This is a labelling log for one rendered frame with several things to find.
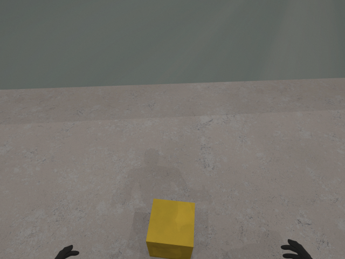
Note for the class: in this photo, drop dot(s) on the left robot hand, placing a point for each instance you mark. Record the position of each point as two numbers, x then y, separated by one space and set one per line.
66 252

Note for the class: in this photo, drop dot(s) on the carton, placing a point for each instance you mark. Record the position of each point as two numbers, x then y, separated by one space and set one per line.
171 229

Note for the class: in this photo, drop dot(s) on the right robot hand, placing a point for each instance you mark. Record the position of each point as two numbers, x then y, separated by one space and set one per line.
297 248

